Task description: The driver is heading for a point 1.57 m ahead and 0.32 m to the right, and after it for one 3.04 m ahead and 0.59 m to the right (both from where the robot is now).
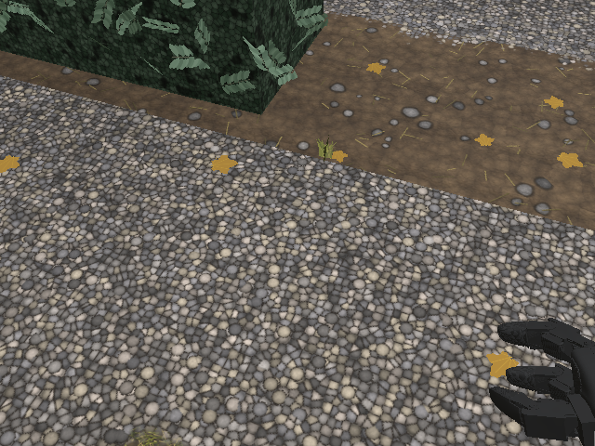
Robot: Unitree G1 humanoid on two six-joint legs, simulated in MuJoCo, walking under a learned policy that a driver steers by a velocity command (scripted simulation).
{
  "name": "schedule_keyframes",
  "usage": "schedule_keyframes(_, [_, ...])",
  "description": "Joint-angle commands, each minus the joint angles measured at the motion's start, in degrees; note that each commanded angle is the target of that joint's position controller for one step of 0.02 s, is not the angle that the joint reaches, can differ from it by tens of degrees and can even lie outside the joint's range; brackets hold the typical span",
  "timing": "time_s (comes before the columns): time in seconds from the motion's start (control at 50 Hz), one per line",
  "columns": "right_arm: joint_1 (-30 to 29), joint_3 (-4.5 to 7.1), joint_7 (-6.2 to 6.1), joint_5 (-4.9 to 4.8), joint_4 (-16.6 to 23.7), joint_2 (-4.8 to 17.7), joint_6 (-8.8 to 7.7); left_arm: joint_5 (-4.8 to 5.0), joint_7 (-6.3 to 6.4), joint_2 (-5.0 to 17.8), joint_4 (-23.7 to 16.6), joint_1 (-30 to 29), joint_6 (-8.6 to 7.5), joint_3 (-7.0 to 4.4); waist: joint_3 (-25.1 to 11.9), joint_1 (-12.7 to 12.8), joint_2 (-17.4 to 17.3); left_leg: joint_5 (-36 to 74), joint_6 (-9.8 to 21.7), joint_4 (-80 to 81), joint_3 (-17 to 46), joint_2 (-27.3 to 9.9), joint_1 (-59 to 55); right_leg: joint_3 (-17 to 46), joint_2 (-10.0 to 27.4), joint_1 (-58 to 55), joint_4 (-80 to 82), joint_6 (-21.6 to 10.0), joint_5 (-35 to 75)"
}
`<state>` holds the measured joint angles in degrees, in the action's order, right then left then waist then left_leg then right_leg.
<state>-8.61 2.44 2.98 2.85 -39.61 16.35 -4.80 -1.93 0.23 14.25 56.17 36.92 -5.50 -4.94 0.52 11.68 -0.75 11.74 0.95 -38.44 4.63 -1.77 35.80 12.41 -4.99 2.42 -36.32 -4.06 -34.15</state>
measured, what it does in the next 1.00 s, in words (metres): goes down, turning right: left foot 0.19 m lower, then right foot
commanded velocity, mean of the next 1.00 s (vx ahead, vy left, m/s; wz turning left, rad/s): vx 1.00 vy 0.00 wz -0.45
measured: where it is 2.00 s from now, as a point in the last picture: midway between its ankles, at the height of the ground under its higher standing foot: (508, 127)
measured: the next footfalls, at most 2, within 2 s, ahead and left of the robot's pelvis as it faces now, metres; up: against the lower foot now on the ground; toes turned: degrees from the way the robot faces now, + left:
left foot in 0.12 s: +0.23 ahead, +0.17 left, -0.19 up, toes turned -6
right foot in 0.44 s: +0.56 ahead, -0.09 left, -0.19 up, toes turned -27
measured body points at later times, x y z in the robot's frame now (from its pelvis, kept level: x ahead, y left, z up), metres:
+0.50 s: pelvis +0.47 -0.04 -0.20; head +0.50 -0.05 +0.24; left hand +0.78 +0.11 -0.28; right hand +0.33 -0.26 -0.34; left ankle +0.32 +0.18 -0.75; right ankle +0.52 -0.07 -0.89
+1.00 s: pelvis +0.93 -0.21 -0.16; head +0.95 -0.22 +0.29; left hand +1.18 -0.04 -0.26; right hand +0.82 -0.47 -0.29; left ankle +0.99 -0.19 -0.89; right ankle +0.78 -0.27 -0.77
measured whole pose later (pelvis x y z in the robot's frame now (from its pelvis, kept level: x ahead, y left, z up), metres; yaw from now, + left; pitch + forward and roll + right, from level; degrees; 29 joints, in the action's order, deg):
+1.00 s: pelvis +0.93 -0.21 -0.16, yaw -23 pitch +0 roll +1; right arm 23.2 3.8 1.1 0.8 -49.7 17.4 -1.7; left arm -3.4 -0.7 15.3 42.2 10.5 -5.7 0.2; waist 2.6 -2.7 0.6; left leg -10.5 8.1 -28.2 -0.3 9.5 17.3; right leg 3.1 -1.3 22.8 -75.7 -2.8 -15.8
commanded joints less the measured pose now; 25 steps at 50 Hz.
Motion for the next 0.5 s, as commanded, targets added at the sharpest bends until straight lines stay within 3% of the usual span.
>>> schedule_keyframes(0.02, [3.80, -0.56, 1.12, -1.12, 0.82, -1.34, -1.01, 0.67, 0.31, 6.51, -3.08, -5.26, 0.12, -1.22, -0.02, -6.01, 2.75, 16.25, -0.53, 6.11, -4.90, 3.14, -29.59, 7.33, 4.67, 22.51, 1.86, -5.89, 7.57])
schedule_keyframes(0.06, [12.74, 0.14, 0.38, 0.68, -2.38, 0.54, -1.57, 0.74, 1.30, 7.03, -2.87, -6.94, 1.05, -1.05, 0.85, -10.67, 0.13, 19.28, -1.74, 15.87, -5.22, 1.40, -36.31, 4.04, 1.42, 20.90, -12.97, -4.70, 11.12])
schedule_keyframes(0.08, [19.10, 0.45, -0.63, 1.59, -3.63, 0.72, -1.76, 1.61, 1.65, 7.70, -1.92, -7.09, 1.86, -1.36, -0.37, -14.39, -0.26, 23.44, -1.62, 22.28, -5.19, -0.61, -42.66, 2.35, -0.20, 21.06, -25.08, -4.84, 18.24])
schedule_keyframes(0.1, [27.27, 1.32, -1.91, 1.43, -6.25, 2.95, -1.28, 1.71, 2.27, 9.23, -2.66, -9.34, 3.08, -1.88, -1.12, -18.77, 0.27, 26.22, -0.62, 30.33, -0.35, -5.97, -47.47, 0.87, -0.62, 21.71, -40.54, -4.78, 20.36])
schedule_keyframes(0.12, [34.17, 2.96, -2.91, 1.37, -8.68, 7.32, -0.76, 1.72, 2.18, 7.87, -4.92, -13.91, 3.92, -2.07, -1.25, -21.77, -1.91, 26.53, 1.32, 30.42, 3.30, -11.54, -55.41, -2.08, -3.55, 30.27, -56.89, -4.45, -1.47])
schedule_keyframes(0.14, [39.16, 3.02, -2.24, 1.65, -10.50, 8.98, -0.59, 2.19, 1.74, 4.34, -7.59, -16.09, 3.74, -0.98, -3.10, -21.30, -0.76, 37.04, -2.16, 16.42, -0.25, -12.34, -60.72, -2.77, -3.16, 38.38, -67.34, -5.42, -8.88])
schedule_keyframes(0.16, [36.49, 2.33, -1.62, 3.15, -10.49, 8.34, -2.09, 5.55, 2.50, 0.11, -8.90, -4.45, 3.43, 0.38, -11.63, -11.60, -14.89, 61.14, -0.91, -6.32, 5.25, -22.92, -82.55, -5.69, 2.90, 57.97, -69.07, -4.34, -9.09])
schedule_keyframes(0.18, [38.06, 2.26, -1.39, 1.88, -10.16, 4.17, -1.67, 3.44, 3.54, 0.94, -6.71, -6.89, 3.77, 1.26, -16.65, -16.38, -11.88, 46.19, 1.05, -6.53, 8.09, -22.87, -81.88, -8.17, 6.25, 64.73, -74.02, -5.08, -6.23])
schedule_keyframes(0.2, [39.63, 1.73, -1.84, 0.55, -10.50, 1.73, -2.63, 1.21, 3.42, 2.18, -7.67, -17.11, 2.75, 0.35, -13.35, -19.62, -9.49, 23.61, 1.16, 2.24, 5.27, -20.25, -73.41, -8.20, 7.12, 67.80, -66.65, -5.43, 4.10])
schedule_keyframes(0.22, [35.47, 3.36, -2.80, 1.38, -10.83, 6.83, -3.42, -0.98, 2.55, 1.65, -11.40, -18.94, 2.67, 0.91, -15.47, -16.30, -18.63, -4.93, 8.72, 7.42, 20.97, -27.55, -63.87, -8.49, 10.42, 67.27, -68.49, -4.65, 8.95])
schedule_keyframes(0.24, [31.78, 1.82, -3.40, -0.07, -12.80, 1.61, -4.51, -1.07, 0.37, 2.70, -14.54, -28.73, 3.10, 1.10, -2.43, -12.78, -7.56, -4.35, 7.14, 16.96, 16.63, -26.25, -46.99, -6.48, 14.58, 64.98, -54.97, -2.68, 14.72])
schedule_keyframes(0.26, [28.74, 0.90, -3.50, -0.52, -13.13, -0.36, -4.89, -0.75, -1.63, 2.44, -17.04, -33.70, 3.62, 1.32, 4.68, -11.41, -4.34, -4.20, 6.07, 21.27, 11.49, -23.45, -32.58, -6.09, 15.17, 56.42, -44.40, -1.25, 16.54])
schedule_keyframes(0.28, [25.63, 0.32, -3.84, -0.80, -13.18, -1.96, -4.68, -0.02, -2.94, 1.28, -17.24, -33.67, 3.84, 1.89, 7.44, -8.57, -2.39, 0.73, 4.11, 23.96, 3.71, -18.93, -24.09, -7.45, 14.87, 47.93, -36.30, -0.72, 19.71])
schedule_keyframes(0.3, [20.51, 0.32, -4.38, -1.26, -11.70, -0.62, -4.81, -0.31, -4.07, 0.41, -18.65, -32.28, 3.96, 2.51, 8.02, -5.29, -4.82, 2.93, 3.10, 25.26, -1.48, -18.19, -17.07, -6.65, 15.30, 39.63, -27.10, -1.17, 27.28])
schedule_keyframes(0.34, [20.48, 0.80, -3.70, -2.33, -12.28, 1.73, -4.23, -0.53, -4.51, 0.25, -17.50, -31.28, 4.28, 3.10, 5.58, -5.01, -4.37, 15.72, 1.12, 24.75, -11.75, -12.25, -15.77, -17.99, 9.33, 27.32, -20.49, -3.01, 28.30])
schedule_keyframes(0.36, [21.82, 1.14, -3.52, -2.53, -12.25, 3.56, -3.87, -0.15, -4.12, 1.07, -16.72, -28.96, 4.45, 3.13, 3.50, -4.10, -3.86, 28.19, 0.88, 19.83, -14.53, -10.95, -17.33, -21.38, 5.70, 20.68, -18.00, -4.30, 26.56])
schedule_keyframes(0.38, [24.21, 1.29, -3.89, -2.29, -11.64, 5.16, -3.44, 0.96, -3.79, 2.56, -15.26, -26.35, 4.67, 2.78, -1.01, -3.32, -3.56, 47.90, -0.01, 11.70, -16.61, -10.68, -20.45, -24.06, 1.01, 14.61, -19.16, -5.65, 25.20])
schedule_keyframes(0.4, [24.57, 1.46, -3.99, -2.15, -11.11, 8.06, -3.01, 0.56, -3.49, 4.34, -14.12, -18.88, 4.35, 2.26, -4.12, 0.51, -5.63, 51.09, -0.33, -0.75, -15.25, -13.54, -20.75, -21.81, 0.70, 7.11, -14.46, -7.99, 24.70])
schedule_keyframes(0.42, [21.55, 1.62, -4.03, -1.97, -9.73, 9.31, -2.16, -0.20, -2.74, 8.57, -10.80, -7.44, 4.23, 0.44, -9.92, 7.17, -4.94, 41.28, -1.16, -19.04, -14.94, -13.24, -13.45, -17.70, 0.46, -9.91, -10.55, -11.19, 27.96])
schedule_keyframes(0.44, [22.58, 1.04, -3.29, -0.78, -10.43, 5.64, -1.01, 1.13, -1.60, 12.52, -9.18, -7.06, 4.73, -1.32, -10.17, 5.93, 6.03, -22.38, -1.60, -47.03, -16.86, -1.99, -1.26, -9.55, 4.41, -19.28, -5.31, -14.47, 26.17])
schedule_keyframes(0.46, [27.20, -0.13, -3.08, -0.51, -3.02, 2.98, -1.32, 1.01, -1.12, 20.11, -11.90, -11.27, 5.58, -2.13, -18.40, -2.38, 18.21, -44.10, -2.83, -63.42, -9.90, 1.81, 13.04, 20.79, 18.78, -29.23, 1.92, -22.12, 30.40])
schedule_keyframes(0.48, [21.46, 0.23, -2.96, -0.43, 0.45, 7.36, -2.36, 0.41, -0.17, 19.56, -13.34, -8.80, 6.42, -2.31, -19.24, -0.33, 9.11, -38.63, -1.98, -59.59, -1.32, 1.35, 20.19, 32.62, 19.58, -30.92, 12.92, -22.57, 15.92])
schedule_keyframes(0.5, [19.76, -0.01, -3.05, -0.52, 0.75, 7.54, -2.69, -0.12, 0.57, 17.37, -12.33, -11.32, 6.26, -1.99, -7.31, -2.48, 3.61, -36.84, -1.75, -54.86, -1.11, -0.66, 24.34, 31.83, 20.12, -22.56, 18.54, -20.68, 11.47])
Keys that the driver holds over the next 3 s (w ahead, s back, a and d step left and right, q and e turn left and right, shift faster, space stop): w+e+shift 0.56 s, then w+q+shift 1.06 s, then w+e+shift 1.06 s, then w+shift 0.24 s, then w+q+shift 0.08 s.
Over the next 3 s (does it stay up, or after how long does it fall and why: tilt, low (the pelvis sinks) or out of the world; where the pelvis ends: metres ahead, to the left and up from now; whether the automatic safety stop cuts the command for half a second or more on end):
stays up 2.75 -0.51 -0.17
